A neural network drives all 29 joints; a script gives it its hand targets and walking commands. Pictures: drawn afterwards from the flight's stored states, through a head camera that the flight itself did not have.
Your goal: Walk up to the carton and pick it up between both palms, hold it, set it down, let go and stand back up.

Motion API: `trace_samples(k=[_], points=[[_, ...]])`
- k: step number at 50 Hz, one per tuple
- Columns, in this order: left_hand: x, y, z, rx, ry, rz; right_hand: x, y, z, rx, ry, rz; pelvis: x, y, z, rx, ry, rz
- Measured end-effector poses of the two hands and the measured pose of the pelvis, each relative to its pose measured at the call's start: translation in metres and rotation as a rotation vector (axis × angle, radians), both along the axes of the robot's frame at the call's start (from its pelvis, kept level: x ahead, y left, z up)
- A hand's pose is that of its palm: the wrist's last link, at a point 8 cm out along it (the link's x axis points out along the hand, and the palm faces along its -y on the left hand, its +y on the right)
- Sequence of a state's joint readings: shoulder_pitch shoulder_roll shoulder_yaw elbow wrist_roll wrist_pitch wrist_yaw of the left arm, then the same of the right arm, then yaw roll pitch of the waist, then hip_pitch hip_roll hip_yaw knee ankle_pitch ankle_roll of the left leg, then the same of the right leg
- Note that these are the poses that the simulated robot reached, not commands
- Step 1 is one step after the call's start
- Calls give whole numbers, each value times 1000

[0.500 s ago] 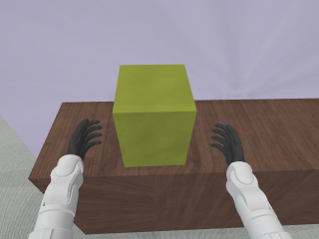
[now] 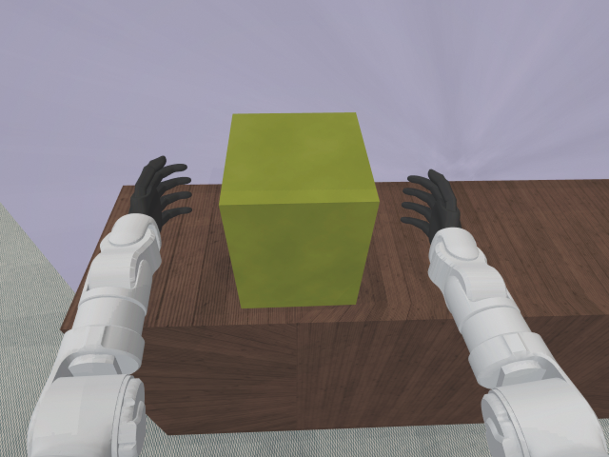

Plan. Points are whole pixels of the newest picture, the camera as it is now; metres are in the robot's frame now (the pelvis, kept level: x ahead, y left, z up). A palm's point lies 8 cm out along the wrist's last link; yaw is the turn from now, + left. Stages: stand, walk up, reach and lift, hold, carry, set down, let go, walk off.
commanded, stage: reach and lift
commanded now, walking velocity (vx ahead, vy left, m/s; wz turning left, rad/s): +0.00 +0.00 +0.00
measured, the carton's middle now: (296, 213) +0.48 +0.05 +0.03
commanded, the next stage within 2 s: none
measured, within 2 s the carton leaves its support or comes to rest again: neither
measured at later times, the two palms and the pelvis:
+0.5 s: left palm (159, 159) +0.44 +0.23 +0.17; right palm (451, 171) +0.45 -0.16 +0.16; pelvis +0.00 -0.01 +0.00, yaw +0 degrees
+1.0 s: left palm (164, 151) +0.47 +0.23 +0.16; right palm (439, 161) +0.48 -0.16 +0.15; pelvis +0.01 -0.01 -0.01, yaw +0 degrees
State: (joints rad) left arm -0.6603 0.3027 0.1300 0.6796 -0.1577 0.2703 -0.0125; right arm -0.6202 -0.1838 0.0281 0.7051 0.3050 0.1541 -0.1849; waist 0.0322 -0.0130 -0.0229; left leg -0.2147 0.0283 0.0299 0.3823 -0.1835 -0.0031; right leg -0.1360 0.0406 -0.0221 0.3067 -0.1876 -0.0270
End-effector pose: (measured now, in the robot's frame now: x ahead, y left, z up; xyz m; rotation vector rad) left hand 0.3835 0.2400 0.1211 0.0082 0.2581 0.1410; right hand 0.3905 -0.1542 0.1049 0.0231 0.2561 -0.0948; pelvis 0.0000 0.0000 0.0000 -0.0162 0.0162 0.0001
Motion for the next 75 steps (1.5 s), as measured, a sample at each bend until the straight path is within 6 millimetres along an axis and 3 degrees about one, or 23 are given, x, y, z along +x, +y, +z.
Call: trace_samples(k=[17, 32, 41, 48, 66, 75], points=[[43, -15, 34, 12, -12, -10, 40, -6, 35, -18, 28, -15, -1, -3, -2, -5, 81, 3], [69, -6, 59, 12, -28, 24, 71, -7, 66, -20, 25, -18, 2, -9, -6, -5, 159, 6], [82, -3, 64, 11, -31, 29, 84, -2, 68, -22, 29, -13, 5, -10, -7, -6, 199, 9], [88, -7, 48, 16, -18, 12, 88, -2, 53, -34, 32, -12, 8, -9, -7, -5, 222, 7], [81, -21, -34, 32, 21, -20, 75, -4, -23, -70, 45, -2, 3, -4, -14, -5, 343, -2], [84, -28, -45, 34, 5, -32, 75, 2, -33, -63, 33, 10, -1, 0, -18, -6, 392, -3]])
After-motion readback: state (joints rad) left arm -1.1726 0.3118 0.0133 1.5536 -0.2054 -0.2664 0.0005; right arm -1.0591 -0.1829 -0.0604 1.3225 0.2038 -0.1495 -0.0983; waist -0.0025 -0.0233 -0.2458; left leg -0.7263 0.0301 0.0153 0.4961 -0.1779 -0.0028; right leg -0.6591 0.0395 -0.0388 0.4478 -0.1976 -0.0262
